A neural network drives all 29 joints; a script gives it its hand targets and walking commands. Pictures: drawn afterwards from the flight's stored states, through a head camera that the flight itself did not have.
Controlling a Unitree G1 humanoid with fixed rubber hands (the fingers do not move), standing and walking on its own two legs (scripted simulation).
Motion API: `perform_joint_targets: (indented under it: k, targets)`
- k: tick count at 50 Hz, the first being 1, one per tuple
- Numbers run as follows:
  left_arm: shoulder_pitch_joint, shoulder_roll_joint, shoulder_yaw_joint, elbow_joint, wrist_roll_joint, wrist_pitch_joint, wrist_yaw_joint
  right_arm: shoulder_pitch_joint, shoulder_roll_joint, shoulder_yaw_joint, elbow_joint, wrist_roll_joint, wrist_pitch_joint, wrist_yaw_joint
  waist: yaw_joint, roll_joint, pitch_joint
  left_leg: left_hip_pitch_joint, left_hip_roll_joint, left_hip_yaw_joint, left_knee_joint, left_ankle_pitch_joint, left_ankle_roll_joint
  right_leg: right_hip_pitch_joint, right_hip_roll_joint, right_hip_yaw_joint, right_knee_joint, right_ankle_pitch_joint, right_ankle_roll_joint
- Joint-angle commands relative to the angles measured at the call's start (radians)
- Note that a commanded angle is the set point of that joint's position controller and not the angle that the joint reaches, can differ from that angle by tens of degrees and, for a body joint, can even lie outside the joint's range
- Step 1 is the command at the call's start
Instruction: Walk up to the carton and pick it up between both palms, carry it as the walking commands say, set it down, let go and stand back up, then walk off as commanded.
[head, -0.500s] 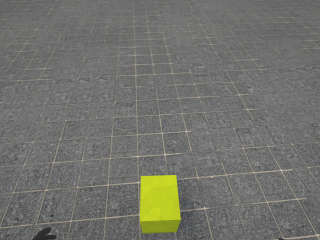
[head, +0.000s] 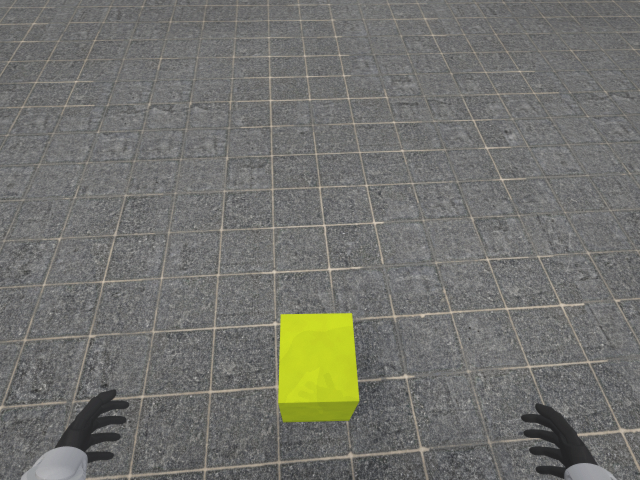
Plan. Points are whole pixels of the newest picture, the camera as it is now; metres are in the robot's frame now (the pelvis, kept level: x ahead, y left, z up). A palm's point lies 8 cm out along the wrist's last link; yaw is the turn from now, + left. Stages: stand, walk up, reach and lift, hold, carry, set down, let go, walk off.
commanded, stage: reach and lift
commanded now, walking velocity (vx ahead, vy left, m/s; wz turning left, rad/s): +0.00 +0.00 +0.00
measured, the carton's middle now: (316, 369) +0.42 +0.00 -0.64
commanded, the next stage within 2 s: none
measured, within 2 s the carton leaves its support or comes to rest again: neither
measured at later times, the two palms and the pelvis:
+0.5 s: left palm (139, 382) +0.25 +0.27 -0.13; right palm (504, 396) +0.25 -0.26 -0.13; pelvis -0.02 +0.03 -0.05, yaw -2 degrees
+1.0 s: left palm (200, 317) +0.38 +0.22 -0.19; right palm (442, 322) +0.38 -0.21 -0.18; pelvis -0.07 +0.01 -0.10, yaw -1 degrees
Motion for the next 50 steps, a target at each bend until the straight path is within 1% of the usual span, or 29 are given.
perform_joint_targets:
  k: [1, 2, 4, 5, 6, 10, 13, 16, 19, 23, 28, 32, 37, 41, 45, 50]
  targets:
    - [-0.002, 0.126, 0.058, -0.167, 0.018, 0.050, 0.002, 0.024, -0.142, -0.087, -0.103, -0.022, 0.049, 0.014, -0.026, 0.004, -0.155, 0.041, -0.130, 0.067, -0.010, 0.010, 0.017, 0.022, 0.038, 0.025, -0.082, 0.006, 0.020]
    - [-0.007, 0.111, 0.056, -0.187, 0.020, 0.053, 0.006, 0.012, -0.139, -0.088, -0.108, -0.020, 0.051, 0.020, -0.026, 0.021, -0.172, 0.038, -0.125, 0.060, -0.005, 0.021, 0.016, 0.030, 0.045, 0.021, -0.060, 0.016, 0.024]
    - [-0.021, 0.084, 0.049, -0.211, 0.011, 0.049, 0.020, -0.037, -0.147, -0.084, -0.125, -0.004, 0.046, 0.034, -0.014, 0.050, -0.197, 0.002, -0.109, 0.051, 0.014, 0.052, 0.009, 0.055, 0.064, 0.017, -0.001, 0.050, 0.037]
    - [-0.032, 0.073, 0.050, -0.221, 0.007, 0.045, 0.027, -0.063, -0.154, -0.086, -0.132, 0.001, 0.040, 0.040, -0.007, 0.053, -0.201, -0.025, -0.106, 0.049, 0.032, 0.072, 0.005, 0.052, 0.067, 0.018, 0.029, 0.072, 0.040]
    - [-0.045, 0.061, 0.048, -0.229, 0.002, 0.041, 0.034, -0.085, -0.163, -0.091, -0.135, 0.001, 0.033, 0.044, -0.007, 0.052, -0.208, -0.049, -0.106, 0.044, 0.052, 0.101, 0.001, 0.034, 0.068, 0.018, 0.058, 0.099, 0.039]
    - [-0.093, 0.012, 0.025, -0.235, -0.026, 0.034, 0.068, -0.159, -0.186, -0.104, -0.112, -0.006, 0.010, 0.056, -0.022, 0.064, -0.291, -0.086, -0.098, 0.009, 0.141, 0.285, -0.016, -0.081, 0.077, 0.020, 0.169, 0.218, 0.032]
    - [-0.123, -0.015, 0.012, -0.214, -0.048, 0.033, 0.095, -0.200, -0.189, -0.108, -0.078, -0.004, 0.003, 0.063, -0.021, 0.060, -0.377, -0.102, -0.086, -0.009, 0.200, 0.410, -0.021, -0.165, 0.078, 0.022, 0.232, 0.271, 0.036]
    - [-0.158, -0.034, 0.005, -0.177, -0.071, 0.029, 0.116, -0.259, -0.180, -0.101, -0.051, 0.008, -0.002, 0.065, -0.008, 0.042, -0.439, -0.146, -0.081, -0.015, 0.243, 0.458, -0.020, -0.247, 0.076, 0.030, 0.272, 0.285, 0.038]
    - [-0.212, -0.038, 0.015, -0.154, -0.086, 0.020, 0.126, -0.334, -0.162, -0.094, -0.036, 0.021, -0.006, 0.062, 0.005, 0.017, -0.484, -0.213, -0.086, -0.006, 0.274, 0.408, -0.017, -0.303, 0.066, 0.045, 0.296, 0.277, 0.037]
    - [-0.328, -0.024, 0.041, -0.144, -0.100, 0.026, 0.126, -0.465, -0.142, -0.088, -0.038, 0.035, 0.010, 0.052, 0.011, -0.023, -0.514, -0.332, -0.095, 0.018, 0.289, 0.232, -0.002, -0.344, 0.056, 0.054, 0.310, 0.190, 0.038]
    - [-0.521, -0.022, 0.049, -0.142, -0.107, 0.046, 0.125, -0.632, -0.125, -0.098, -0.034, 0.042, 0.039, 0.044, 0.001, -0.014, -0.547, -0.424, -0.096, 0.032, 0.308, 0.045, 0.005, -0.397, 0.051, 0.046, 0.326, 0.045, 0.038]
    - [-0.683, -0.008, 0.054, -0.114, -0.106, 0.062, 0.124, -0.772, -0.104, -0.095, -0.015, 0.043, 0.056, 0.032, 0.002, -0.018, -0.609, -0.506, -0.101, 0.045, 0.343, -0.027, 0.010, -0.416, 0.051, 0.040, 0.353, -0.009, 0.041]
    - [-0.840, -0.001, 0.073, -0.042, -0.099, 0.065, 0.119, -0.915, -0.076, -0.112, 0.035, 0.039, 0.059, 0.010, 0.000, -0.021, -0.696, -0.612, -0.113, 0.055, 0.388, -0.051, 0.011, -0.452, 0.055, 0.032, 0.391, -0.006, 0.043]
    - [-0.952, -0.009, 0.089, 0.005, -0.091, 0.043, 0.122, -1.027, -0.062, -0.132, 0.066, 0.037, 0.040, -0.005, 0.001, -0.007, -0.779, -0.664, -0.121, 0.056, 0.416, -0.037, 0.006, -0.495, 0.062, 0.028, 0.415, 0.017, 0.044]
    - [-1.056, -0.014, 0.109, 0.044, -0.086, 0.010, 0.133, -1.138, -0.044, -0.138, 0.092, 0.044, 0.012, -0.019, 0.003, -0.006, -0.864, -0.724, -0.128, 0.057, 0.443, -0.005, 0.002, -0.531, 0.069, 0.030, 0.438, 0.051, 0.047]
    - [-1.163, -0.032, 0.133, 0.070, -0.078, -0.035, 0.140, -1.238, -0.011, -0.161, 0.118, 0.038, -0.022, -0.037, 0.004, -0.009, -0.968, -0.777, -0.136, 0.057, 0.464, 0.075, 0.001, -0.552, 0.078, 0.041, 0.467, 0.140, 0.046]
